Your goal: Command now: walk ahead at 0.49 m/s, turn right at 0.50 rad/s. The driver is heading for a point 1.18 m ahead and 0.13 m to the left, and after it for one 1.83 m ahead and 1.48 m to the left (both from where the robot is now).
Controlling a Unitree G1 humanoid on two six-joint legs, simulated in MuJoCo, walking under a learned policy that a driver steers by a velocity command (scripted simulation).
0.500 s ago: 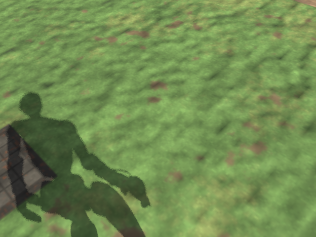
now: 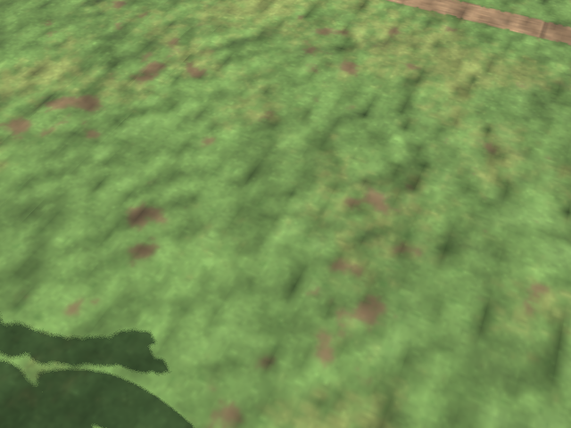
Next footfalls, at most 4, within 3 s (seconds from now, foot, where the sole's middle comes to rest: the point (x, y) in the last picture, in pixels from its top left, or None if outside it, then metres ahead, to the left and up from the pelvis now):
0.36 right None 0.34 -0.18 -0.78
0.92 left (273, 353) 0.65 0.06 -0.78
1.42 right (311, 245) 0.98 -0.04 -0.78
1.94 left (198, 206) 1.12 0.30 -0.78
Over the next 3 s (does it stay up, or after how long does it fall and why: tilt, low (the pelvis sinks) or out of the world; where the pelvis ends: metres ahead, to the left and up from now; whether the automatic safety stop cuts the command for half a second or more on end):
stays up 1.41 0.51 -0.02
